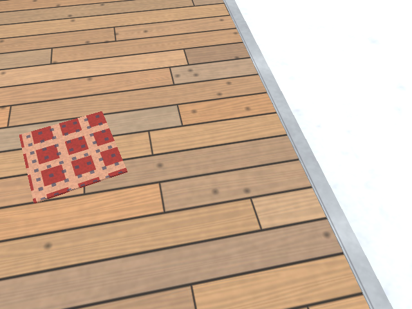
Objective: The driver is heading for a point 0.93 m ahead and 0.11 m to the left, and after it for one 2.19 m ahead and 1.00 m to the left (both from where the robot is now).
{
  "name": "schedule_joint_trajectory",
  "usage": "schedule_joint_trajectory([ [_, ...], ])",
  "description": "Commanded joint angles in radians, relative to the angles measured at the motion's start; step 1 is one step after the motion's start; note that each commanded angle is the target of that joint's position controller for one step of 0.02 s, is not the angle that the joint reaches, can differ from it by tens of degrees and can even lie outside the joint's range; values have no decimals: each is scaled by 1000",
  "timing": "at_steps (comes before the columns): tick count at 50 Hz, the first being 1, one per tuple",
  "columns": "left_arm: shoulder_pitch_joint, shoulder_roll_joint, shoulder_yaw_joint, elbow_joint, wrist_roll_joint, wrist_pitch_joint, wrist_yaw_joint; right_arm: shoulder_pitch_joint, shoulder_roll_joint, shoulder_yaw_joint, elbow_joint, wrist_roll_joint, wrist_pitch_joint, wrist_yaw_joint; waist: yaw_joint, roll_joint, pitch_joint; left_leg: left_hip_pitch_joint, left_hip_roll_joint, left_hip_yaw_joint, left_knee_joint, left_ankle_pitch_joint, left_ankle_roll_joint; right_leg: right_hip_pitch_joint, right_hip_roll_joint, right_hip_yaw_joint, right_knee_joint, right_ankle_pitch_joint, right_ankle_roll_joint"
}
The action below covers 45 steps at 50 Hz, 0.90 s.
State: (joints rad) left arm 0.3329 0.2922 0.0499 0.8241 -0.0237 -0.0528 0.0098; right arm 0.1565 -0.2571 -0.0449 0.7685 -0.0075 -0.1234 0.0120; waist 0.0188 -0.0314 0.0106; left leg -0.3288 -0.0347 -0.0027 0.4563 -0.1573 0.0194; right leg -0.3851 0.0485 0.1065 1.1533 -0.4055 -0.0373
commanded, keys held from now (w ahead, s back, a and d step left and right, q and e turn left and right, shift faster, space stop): w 0.40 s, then w+q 0.60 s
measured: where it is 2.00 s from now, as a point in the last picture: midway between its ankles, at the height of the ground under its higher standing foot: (179, 175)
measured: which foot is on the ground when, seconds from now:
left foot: down 0.00-0.38, up 0.40-0.90, down 0.92-1.00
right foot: up 0.00-0.34, down 0.36-0.90, up 0.92-1.00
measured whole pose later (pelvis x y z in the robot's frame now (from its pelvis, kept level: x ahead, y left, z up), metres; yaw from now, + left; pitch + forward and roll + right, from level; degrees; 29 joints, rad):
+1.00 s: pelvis +0.54 -0.02 -0.02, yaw +14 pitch +2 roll +0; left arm 0.29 0.28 0.05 0.85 -0.02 -0.09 0.00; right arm 0.14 -0.28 -0.07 0.68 0.02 -0.05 0.04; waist 0.02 0.01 0.06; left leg -0.45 -0.07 0.04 0.60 -0.18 0.11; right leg -0.25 -0.01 -0.03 1.17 -0.47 0.00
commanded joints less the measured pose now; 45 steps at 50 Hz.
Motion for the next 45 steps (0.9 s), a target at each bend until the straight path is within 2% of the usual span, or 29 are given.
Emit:
schedule_joint_trajectory([
  [1, -52, 77, 22, -99, 6, -20, -6, 90, -101, -26, -12, -7, 1, 3, -39, 125, -12, 266, 267, -318, -243, 45, 176, -297, -118, 19, -22, 73, 10],
  [2, -48, 56, 16, -100, 6, -17, -9, 96, -101, -26, -4, 1, -1, 5, -31, 132, -16, 248, 259, -284, -259, 88, 186, -284, -124, -2, -62, 74, 13],
  [5, -125, 22, -1, -135, 20, -19, -15, 117, -150, -40, 18, 16, -1, 1, -37, 114, -2, 222, 268, -216, -307, 180, 214, -291, -150, -43, -229, 154, 32],
  [7, -187, 11, -11, -152, 20, -25, -22, 128, -169, -45, 27, 19, 7, -3, -53, 108, 3, 205, 247, -153, -321, 197, 200, -254, -149, -63, -364, 270, 34],
  [10, -277, 21, -13, -173, 12, -31, -31, 174, -187, -47, 51, 30, 18, -5, -81, 115, 16, 193, 230, -96, -318, 192, 175, -175, -117, -95, -511, 396, 36],
  [13, -341, 43, -8, -204, 4, -33, -40, 217, -197, -48, 79, 38, 30, -6, -84, 124, 32, 256, 273, -105, -293, 184, 155, -160, -106, -90, -580, 383, 11],
  [15, -335, 64, 1, -209, 5, -36, -45, 222, -208, -51, 89, 39, 43, -9, -59, 127, 25, 301, 295, -105, -246, 242, 135, -112, -92, -100, -620, 334, -17],
  [16, -281, 81, 12, -196, 8, -37, -45, 209, -215, -51, 89, 40, 49, -12, -18, 125, -3, 302, 282, -82, -176, 355, 117, -20, -72, -120, -652, 327, -35],
  [17, -164, 117, 34, -158, 14, -35, -40, 211, -202, -45, 88, 37, 53, -14, 38, 106, -75, 275, 240, -41, -31, 481, 94, 151, -47, -141, -673, 324, -60],
  [18, 3, 175, 58, -120, 18, -32, -31, 207, -167, -28, 70, 21, 52, -17, 108, 56, -192, 140, 191, 4, 207, 385, 57, 405, -139, -45, -649, 339, -107],
  [19, 105, 283, 82, -105, 30, -21, -24, 300, -63, 6, 39, 7, 35, -14, 89, -187, -322, -254, 39, 64, 606, -52, -16, 761, -395, 382, -701, 222, -253],
  [20, 134, 222, 65, -96, 14, -18, -28, 296, -96, 1, 54, 17, 15, -11, 102, -208, -374, -387, 19, -76, 766, -421, -11, 766, -444, 626, -834, 86, -290],
  [21, 62, 171, 46, -102, 12, -22, -31, 225, -171, -23, 34, 48, 7, -5, 88, -133, -215, -472, 76, -98, 828, -363, 6, 640, -420, 493, -853, 42, -243],
  [22, -11, 135, 35, -113, 14, -26, -32, 172, -171, -23, 26, 53, 9, -7, 61, -85, -128, -455, 122, -77, 796, -268, 14, 501, -378, 356, -875, 82, -210],
  [23, -72, 100, 26, -116, 21, -31, -36, 148, -160, -26, 26, 40, 17, -11, 31, -53, -64, -420, 152, -70, 743, -195, 10, 381, -337, 260, -914, 143, -191],
  [24, -112, 73, 20, -115, 29, -39, -39, 162, -147, -31, 33, 34, 31, -14, -3, -77, -36, -359, 178, -83, 702, -142, 7, 296, -305, 181, -950, 206, -173],
  [25, -132, 65, 21, -108, 33, -48, -41, 185, -126, -29, 44, 35, 48, -15, -23, -92, -28, -306, 183, -89, 690, -106, 1, 238, -287, 124, -981, 249, -166],
  [27, -128, 73, 28, -86, 38, -66, -39, 187, -100, -28, 45, 36, 68, -17, -38, -65, -12, -304, 175, -103, 670, -39, -11, 203, -280, 34, -1015, 359, -172],
  [31, -91, 91, 36, -43, 43, -71, -19, 103, -86, -31, 13, 30, 67, -14, -23, -19, 18, -386, 150, -140, 494, 153, -23, 259, -275, -92, -1031, 490, -157],
  [35, -63, 114, 40, -19, 35, -63, -4, -25, -59, -16, -32, 26, 62, 10, 27, 0, 61, -360, 137, -57, 289, 289, -11, 295, -267, -195, -1054, 502, -126],
  [38, 2, 128, 45, 15, 25, -42, 2, -118, -45, -7, -86, 27, 61, 29, 66, 16, 93, -418, 131, -20, 204, 248, 12, 422, -302, -227, -1020, 562, -120],
  [40, 22, 136, 48, 27, 18, -22, 5, -162, -46, -5, -124, 29, 61, 46, 72, 11, 96, -443, 117, 17, 171, 170, 31, 503, -324, -245, -967, 656, -113],
  [41, 18, 144, 51, 26, 16, -13, 8, -165, -50, -8, -139, 31, 61, 54, 61, 2, 87, -420, 101, 42, 158, 123, 45, 524, -329, -259, -928, 759, -104],
  [43, -1, 175, 58, 15, 14, 3, 19, -120, -80, -24, -152, 31, 66, 61, 16, -44, 22, -293, 36, 107, 163, 22, 81, 546, -327, -289, -796, 1105, -82],
  [44, -9, 188, 62, 9, 15, 11, 25, -41, -110, -40, -142, 32, 70, 60, -33, -62, -30, -183, -2, 128, 168, -21, 105, 537, -322, -301, -672, 1238, -72],
  [45, -27, 192, 61, 2, 12, 16, 30, 98, -160, -68, -114, 34, 71, 51, -113, -54, -105, 24, -36, 123, 111, 18, 141, 462, -296, -318, -483, 1229, -48],
])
